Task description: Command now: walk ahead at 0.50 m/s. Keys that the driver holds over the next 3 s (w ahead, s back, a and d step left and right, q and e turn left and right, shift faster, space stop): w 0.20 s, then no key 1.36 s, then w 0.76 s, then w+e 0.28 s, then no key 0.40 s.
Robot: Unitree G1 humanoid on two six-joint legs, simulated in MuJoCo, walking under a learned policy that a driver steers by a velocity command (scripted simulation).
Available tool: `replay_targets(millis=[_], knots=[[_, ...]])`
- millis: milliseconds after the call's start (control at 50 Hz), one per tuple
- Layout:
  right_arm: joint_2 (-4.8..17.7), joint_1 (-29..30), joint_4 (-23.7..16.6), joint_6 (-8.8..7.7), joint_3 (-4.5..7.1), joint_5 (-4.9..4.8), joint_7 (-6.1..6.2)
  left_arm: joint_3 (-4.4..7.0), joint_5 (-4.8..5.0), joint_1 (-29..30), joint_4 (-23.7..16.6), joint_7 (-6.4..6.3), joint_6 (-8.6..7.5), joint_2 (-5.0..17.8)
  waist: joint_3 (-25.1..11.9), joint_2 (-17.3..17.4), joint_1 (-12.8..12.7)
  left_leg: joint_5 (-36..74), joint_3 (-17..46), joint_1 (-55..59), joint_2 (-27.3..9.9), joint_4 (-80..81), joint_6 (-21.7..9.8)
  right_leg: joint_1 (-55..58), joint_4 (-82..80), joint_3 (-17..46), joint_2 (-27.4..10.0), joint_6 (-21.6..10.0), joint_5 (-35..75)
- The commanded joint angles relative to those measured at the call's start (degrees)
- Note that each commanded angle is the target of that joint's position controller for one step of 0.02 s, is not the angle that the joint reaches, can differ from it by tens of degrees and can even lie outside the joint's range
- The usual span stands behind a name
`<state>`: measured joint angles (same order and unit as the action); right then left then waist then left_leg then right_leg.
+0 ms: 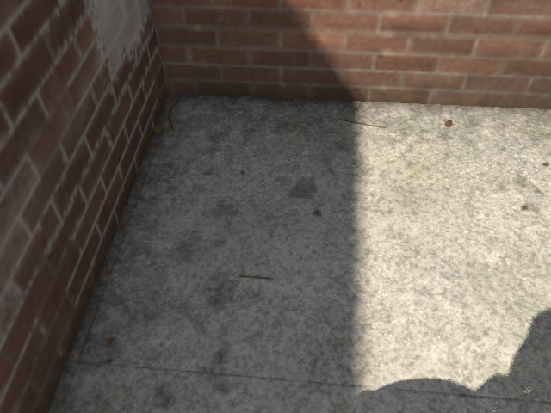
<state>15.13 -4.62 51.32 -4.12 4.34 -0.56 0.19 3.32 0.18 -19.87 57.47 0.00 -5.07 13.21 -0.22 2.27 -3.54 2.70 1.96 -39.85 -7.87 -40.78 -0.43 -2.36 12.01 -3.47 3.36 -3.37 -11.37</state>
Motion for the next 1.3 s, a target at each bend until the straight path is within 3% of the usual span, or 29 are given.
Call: replay_targets(millis=[20, 80, 120, 140, 160, 180, 200, 220, 240, 260, 280, 300, 340, 360, 420, 480, 520, 580, 600, 620, 640, 660, 680, 720, 780, 880, 1300], knots=[[1.65, 6.74, -4.26, -0.74, -0.35, -0.36, -0.81, 1.76, 0.54, -1.32, -1.8, -0.51, -0.38, 9.46, 4.32, -5.3, -0.39, 4.18, -2.15, 2.05, 1.93, 6.52, 0.08, -2.56, -5.4, 6.29, -14.61, -7.7, 11.19], [2.23, 10.22, -6.09, -1.19, -0.63, -0.62, -1.9, 2.11, 0.74, -3.68, -0.4, -0.68, 0.61, 9.95, 5.47, -5.5, -0.97, 0.06, -1.86, 0.24, 2.63, 10.1, -1.19, 4.15, -2.24, 6.84, -17.48, -7.43, 13.75], [3.58, 9.12, -6.44, -1.54, -0.34, -0.73, -2.46, 2.51, 0.88, -3.17, -0.2, -0.91, 1.22, 10.7, 4.57, -6.46, 0.65, -4.31, -2.2, 2.92, 3.55, 11.68, -2.69, 7.16, 0.81, 7.17, -18.97, -6.43, 19.52], [4.82, 6.43, -5.9, -1.67, 0.17, -0.7, -2.51, 2.69, 0.88, -2.06, -0.47, -0.98, 1.46, 11.25, 2.78, -7.35, 2.45, -6.43, -3.34, 7.58, 4.98, 12.06, -3.58, 7.7, 3.89, 6.73, -18.82, -5.74, 27.37], [6.46, 0.56, -4.27, -1.76, 1.1, -0.49, -2.41, 2.68, 1.01, -0.56, -0.82, -1.01, 1.76, 11.31, -0.81, -7.67, 5.92, -6.55, -5.19, 16.23, 7.04, 13.12, -4.84, 6.99, 10.59, 5.11, -17.25, -4.66, 36.92], [9.44, -9.47, -1.14, -1.72, 2.58, -0.21, -2.01, 2.06, 0.77, -0.19, -1.31, -1.03, 1.94, 9.77, -7.14, -6.36, 10.05, -4.94, -4.63, 30.89, 6.8, 12.12, -6.74, 1.73, 22.34, 2.78, -14.04, -2.94, 37.85], [13.87, -18.96, 0.77, -1.53, 3.74, 0.72, -1.43, 1.04, -0.21, -2.29, -2.75, -1.05, 1.8, 6.97, -15.87, 1.84, 11.5, -6.82, 11.6, 50.01, -5.54, 11.55, -11.51, -13.71, 42.16, -0.07, -9.17, -0.39, 19.59], [15.48, -19.39, 1.38, -1.4, 3.62, 0.79, -1.83, -0.77, -0.1, -7.86, -2.34, -0.55, 0.4, 0.71, -21.54, 15.75, 7.84, -8.83, 37.01, 62.27, -15.7, 19.97, -19.45, -31.57, 58.17, 4.52, 1.05, 2.43, -21.27], [10.31, -17.12, 0.63, -1.48, 2.07, 0.26, -1.81, 0.69, 1.09, -3.87, -2.17, -0.28, -0.75, 7.11, -18.31, 9.65, 9.24, -5.32, 34.55, 59.72, -13.76, 21.05, -17.31, -36.59, 64.2, 10.8, -2.0, 2.0, -22.93], [8.21, -12.04, -0.42, -1.61, 1.35, 0.39, -1.55, 1.17, 1.91, 0.5, -3.31, -0.25, -1.4, 8.91, -11.18, 6.81, 8.33, 6.67, 24.15, 51.77, -12.28, 20.34, -15.32, -38.22, 64.82, 9.22, -4.34, 1.8, -19.2], [7.01, -7.88, -1.2, -1.7, 0.88, 0.85, -1.61, 1.23, 1.52, 2.55, -3.4, -0.72, -1.4, 8.47, -7.97, 1.19, 6.3, 16.69, 17.02, 43.64, -10.11, 20.51, -14.11, -35.55, 62.19, 7.67, -7.05, 2.16, -15.19], [5.18, -5.39, -1.29, -1.73, 0.4, 1.01, -1.75, 1.73, 0.92, 3.64, -3.33, -1.18, -0.77, 8.24, -5.16, -0.28, 4.74, 21.41, 11.97, 36.95, -7.97, 21.92, -13.36, -32.93, 58.87, 6.93, -8.48, 2.51, -13.42], [3.38, -4.56, -0.37, -1.91, -0.31, 1.91, -1.84, 1.61, 0.69, 1.07, -2.82, -1.41, 1.03, 5.49, -4.98, 1.74, 1.9, 26.69, 7.58, 30.21, -6.49, 24.0, -13.08, -26.32, 54.16, 7.14, -9.71, 2.75, -11.27], [3.52, -4.44, 0.21, -1.99, -0.45, 2.03, -1.65, 1.43, 0.47, 0.49, -2.69, -1.53, 1.67, 4.31, -4.79, 1.84, 1.01, 28.95, 5.52, 28.0, -5.95, 24.73, -13.58, -24.64, 51.2, 6.75, -9.69, 3.23, -9.98], [5.79, -2.85, 0.92, -1.5, -0.16, 1.87, -0.43, 1.0, -0.25, 4.09, -4.06, -1.79, 2.47, 3.5, -4.94, 2.36, 0.34, 31.16, 0.5, 26.18, -3.97, 25.43, -13.07, -22.56, 37.94, 5.72, -9.5, 4.28, -2.41], [7.06, -4.48, 2.25, -0.48, -0.04, 1.53, 0.18, 0.8, -0.09, 8.43, -4.63, -1.53, 2.94, 4.15, -6.01, 2.62, 2.26, 27.14, -1.31, 27.18, -2.95, 25.76, -11.79, -18.75, 28.98, 4.34, -7.95, 4.61, 5.56], [6.71, -5.38, 3.33, 0.12, -0.27, 1.39, 0.23, 0.94, 0.02, 10.55, -4.91, -1.47, 3.37, 4.94, -5.11, 2.6, 3.03, 21.06, -0.47, 28.2, -3.36, 25.54, -11.51, -17.96, 25.57, 4.63, -7.61, 4.37, 6.04], [5.75, -4.32, 4.14, 0.97, -0.73, 0.5, 0.42, 1.22, -0.59, 11.19, -4.68, -1.32, 3.41, 5.46, -3.31, 2.01, 1.77, 9.95, 0.77, 27.97, -2.88, 22.11, -9.67, -13.89, 17.24, 4.03, -6.74, 2.73, 7.69], [4.86, -5.75, 4.75, 1.1, -1.01, 0.2, 0.43, 1.46, -1.12, 10.66, -4.29, -1.34, 3.28, 6.29, -3.07, 0.57, 1.44, 4.35, 0.74, 27.52, -0.88, 20.07, -7.44, -10.55, 12.19, 4.61, -6.94, 1.75, 14.06], [3.57, -8.11, 5.0, 1.01, -1.38, 1.03, 0.5, 1.97, -1.43, 10.05, -4.13, -1.59, 3.16, 8.9, -4.19, -2.9, 2.74, -2.74, -0.47, 26.14, 2.06, 16.94, -4.84, -5.87, 11.93, 8.23, -10.58, 0.59, 27.55], [2.7, -14.34, 6.15, 0.84, -1.32, 1.84, 0.49, 2.22, -1.21, 11.46, -4.4, -1.89, 3.34, 11.37, -5.48, -8.83, 7.47, -14.1, -2.56, 22.22, 6.12, 15.66, -2.5, -1.29, 14.94, 11.3, -14.17, -2.91, 34.53], [1.14, -15.23, 6.79, 1.22, -1.77, 1.81, 0.86, 1.47, -0.78, 12.43, -3.81, -1.73, 3.73, 7.72, -6.38, -11.81, 7.48, -19.85, -3.47, 23.01, 6.85, 16.09, -0.99, -2.48, 14.73, 12.32, -14.88, -5.24, 28.93], [2.18, -12.54, 6.36, 1.89, -1.72, 1.56, 1.1, 1.21, -0.19, 14.18, -3.8, -1.3, 4.03, 5.86, -4.69, -10.58, 6.63, -18.54, -3.51, 24.74, 6.76, 17.37, -0.46, -5.85, 13.96, 11.88, -13.1, -4.31, 20.75], [4.57, -9.04, 6.15, 3.23, -1.17, 0.83, 1.63, 1.11, -0.43, 15.54, -3.99, -0.87, 4.01, 5.92, -2.75, -7.01, 5.16, -15.69, -3.43, 25.22, 6.39, 16.87, -0.9, -8.27, 14.23, 9.24, -10.02, -1.65, 17.39], [4.33, -9.12, 6.61, 3.92, -1.2, 0.98, 1.7, 1.2, -0.22, 14.57, -2.47, -0.92, 3.43, 6.34, -4.11, -5.85, 4.97, -11.01, -2.77, 27.33, 5.44, 16.65, -0.95, -6.88, 15.8, 8.06, -9.05, -1.44, 22.31], [3.99, -8.96, 7.9, 4.05, -1.14, 0.77, 1.75, 1.11, -0.1, 15.16, -1.1, -1.23, 3.8, 6.18, -4.63, -3.51, 4.56, -8.06, -2.96, 28.42, 5.14, 15.78, -0.42, -5.33, 17.1, 7.46, -8.62, -2.22, 25.12], [2.02, -13.04, 11.56, 3.66, -2.16, 1.11, 2.44, 0.65, -0.15, 16.92, 2.16, -1.76, 5.61, 5.17, 1.62, -2.6, 4.02, -19.53, -3.37, 24.45, 4.84, 18.74, -0.13, -7.44, 13.68, 6.1, -6.23, -0.5, 7.3]])
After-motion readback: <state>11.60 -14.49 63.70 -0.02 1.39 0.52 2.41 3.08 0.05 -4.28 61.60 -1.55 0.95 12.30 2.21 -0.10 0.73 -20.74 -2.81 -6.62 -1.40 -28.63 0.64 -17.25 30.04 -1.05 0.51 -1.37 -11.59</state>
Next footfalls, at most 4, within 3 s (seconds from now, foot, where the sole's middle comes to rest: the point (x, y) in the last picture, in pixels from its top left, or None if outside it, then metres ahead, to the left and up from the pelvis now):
0.18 left None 0.30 0.15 -0.78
0.62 right None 0.41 -0.08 -0.78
2.32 left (257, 305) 0.79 0.15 -0.78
2.84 right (345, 236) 1.04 -0.10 -0.78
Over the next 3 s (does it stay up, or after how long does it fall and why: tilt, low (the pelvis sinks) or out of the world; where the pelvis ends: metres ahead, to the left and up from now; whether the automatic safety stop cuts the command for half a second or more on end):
stays up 0.92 0.01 -0.02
